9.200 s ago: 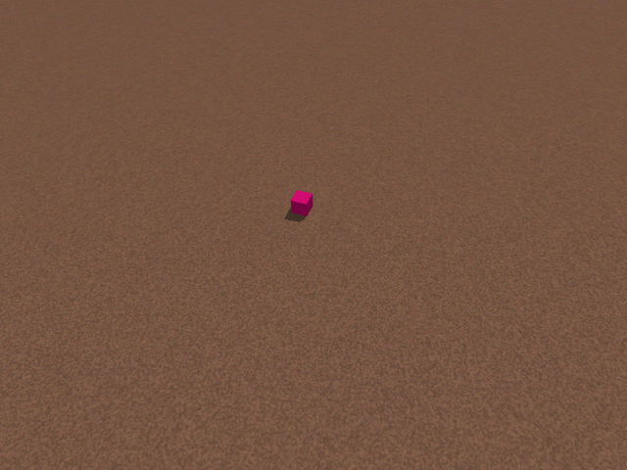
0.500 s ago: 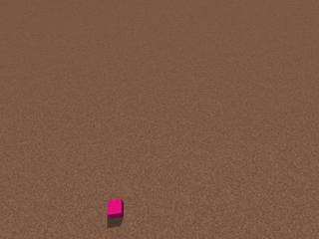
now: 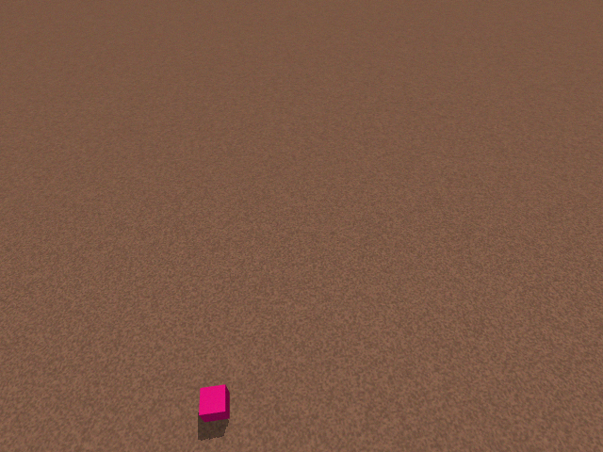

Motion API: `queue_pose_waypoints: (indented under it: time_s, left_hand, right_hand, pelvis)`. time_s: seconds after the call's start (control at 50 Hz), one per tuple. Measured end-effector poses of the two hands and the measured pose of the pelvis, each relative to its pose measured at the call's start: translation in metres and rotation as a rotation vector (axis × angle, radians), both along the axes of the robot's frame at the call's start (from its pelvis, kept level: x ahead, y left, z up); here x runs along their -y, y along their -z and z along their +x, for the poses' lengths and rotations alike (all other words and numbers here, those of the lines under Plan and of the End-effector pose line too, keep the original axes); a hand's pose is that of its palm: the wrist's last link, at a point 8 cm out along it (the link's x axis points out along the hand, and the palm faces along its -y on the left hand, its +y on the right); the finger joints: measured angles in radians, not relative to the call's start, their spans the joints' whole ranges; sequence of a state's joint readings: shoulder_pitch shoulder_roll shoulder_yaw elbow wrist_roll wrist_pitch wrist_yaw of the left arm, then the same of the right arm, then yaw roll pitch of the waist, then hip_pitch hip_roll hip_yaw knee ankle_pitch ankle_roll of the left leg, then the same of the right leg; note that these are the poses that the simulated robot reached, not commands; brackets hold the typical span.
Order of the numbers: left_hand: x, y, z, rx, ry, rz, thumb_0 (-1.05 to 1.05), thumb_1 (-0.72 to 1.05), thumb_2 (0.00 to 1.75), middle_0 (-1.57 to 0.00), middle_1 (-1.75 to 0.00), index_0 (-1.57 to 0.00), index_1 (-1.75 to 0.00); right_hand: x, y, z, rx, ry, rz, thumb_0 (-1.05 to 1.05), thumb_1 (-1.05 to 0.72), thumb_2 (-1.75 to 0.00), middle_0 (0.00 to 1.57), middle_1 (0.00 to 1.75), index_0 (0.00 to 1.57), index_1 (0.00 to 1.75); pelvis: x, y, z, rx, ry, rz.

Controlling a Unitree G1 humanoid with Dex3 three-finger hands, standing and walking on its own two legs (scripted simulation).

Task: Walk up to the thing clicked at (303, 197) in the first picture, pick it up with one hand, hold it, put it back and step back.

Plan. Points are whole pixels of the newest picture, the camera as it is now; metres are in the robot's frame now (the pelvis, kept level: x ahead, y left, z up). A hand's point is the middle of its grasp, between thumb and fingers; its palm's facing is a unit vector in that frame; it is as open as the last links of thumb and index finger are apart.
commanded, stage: stand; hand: left
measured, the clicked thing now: (215, 403) +0.41 +0.31 -0.74
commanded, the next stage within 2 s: walk up in 0.92 s
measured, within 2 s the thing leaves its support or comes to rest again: neither
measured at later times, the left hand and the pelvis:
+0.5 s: hand out of the picture +0.07 +0.25 -0.16, palm faces -0.01 -0.94 -0.33, open 7.4 cm; pelvis +0.00 +0.00 +0.00, yaw +0 degrees
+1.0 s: hand out of the picture +0.06 +0.26 -0.16, palm faces +0.01 -0.94 -0.35, open 7.4 cm; pelvis +0.00 +0.00 +0.00, yaw +1 degrees
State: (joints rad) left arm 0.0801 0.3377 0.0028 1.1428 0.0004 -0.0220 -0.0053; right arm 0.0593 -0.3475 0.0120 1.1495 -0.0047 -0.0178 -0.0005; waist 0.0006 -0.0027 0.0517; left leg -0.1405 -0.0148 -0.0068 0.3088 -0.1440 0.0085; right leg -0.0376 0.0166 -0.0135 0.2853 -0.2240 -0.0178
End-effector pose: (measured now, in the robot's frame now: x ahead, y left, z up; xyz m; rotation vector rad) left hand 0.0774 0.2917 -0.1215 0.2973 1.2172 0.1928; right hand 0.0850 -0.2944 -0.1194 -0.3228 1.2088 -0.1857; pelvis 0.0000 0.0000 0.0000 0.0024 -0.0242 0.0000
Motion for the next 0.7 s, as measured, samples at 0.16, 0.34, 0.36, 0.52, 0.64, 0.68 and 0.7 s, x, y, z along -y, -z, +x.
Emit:
queue_pose_waypoints:
  time_s: [0.16,0.34,0.36,0.52,0.64,0.68,0.7]
  left_hand:
    - [-0.001,-0.002,0.002,-0.001,-0.004,0.007,0.01,0.90,0.90,-0.20,-0.30,-0.20,-0.30]
    - [-0.001,-0.001,-0.005,-0.012,-0.007,0.008,0.01,0.90,0.90,-0.20,-0.30,-0.20,-0.30]
    - [-0.001,-0.001,-0.006,-0.013,-0.007,0.008,0.01,0.90,0.90,-0.20,-0.30,-0.20,-0.30]
    - [0.000,0.001,-0.012,-0.021,-0.008,0.004,0.01,0.90,0.90,-0.20,-0.30,-0.20,-0.30]
    - [-0.001,0.000,-0.016,-0.022,-0.008,0.003,0.01,0.90,0.90,-0.20,-0.30,-0.20,-0.30]
    - [-0.002,0.000,-0.017,-0.024,-0.009,0.004,0.01,0.90,0.90,-0.20,-0.30,-0.20,-0.30]
    - [-0.002,0.000,-0.018,-0.026,-0.010,0.004,0.01,0.90,0.90,-0.20,-0.30,-0.20,-0.30]
  right_hand:
    - [-0.001,0.001,0.001,-0.002,0.004,0.005,0.00,-0.90,-0.90,0.20,0.30,0.20,0.30]
    - [-0.001,0.002,-0.002,-0.009,0.006,0.007,0.00,-0.90,-0.90,0.20,0.30,0.20,0.30]
    - [0.000,0.002,-0.002,-0.010,0.006,0.007,0.00,-0.90,-0.90,0.20,0.30,0.20,0.30]
    - [0.000,0.001,-0.007,-0.013,0.006,0.002,0.00,-0.90,-0.90,0.20,0.30,0.20,0.30]
    - [0.000,0.001,-0.010,-0.014,0.007,0.001,0.00,-0.90,-0.90,0.20,0.30,0.20,0.30]
    - [0.000,0.001,-0.011,-0.014,0.007,0.001,0.00,-0.90,-0.90,0.20,0.30,0.20,0.30]
    - [0.000,0.001,-0.012,-0.015,0.006,0.002,0.00,-0.90,-0.90,0.20,0.30,0.20,0.30]
  pelvis:
    - [0.000,0.000,0.003,0.002,-0.001,0.001]
    - [0.001,0.000,0.002,0.006,-0.003,-0.001]
    - [0.001,0.000,0.002,0.006,-0.003,-0.001]
    - [0.001,0.000,-0.001,0.010,-0.003,-0.002]
    - [0.000,0.000,-0.003,0.012,-0.003,-0.002]
    - [0.000,0.000,-0.003,0.013,-0.004,-0.001]
    - [0.000,0.000,-0.003,0.012,-0.004,-0.001]
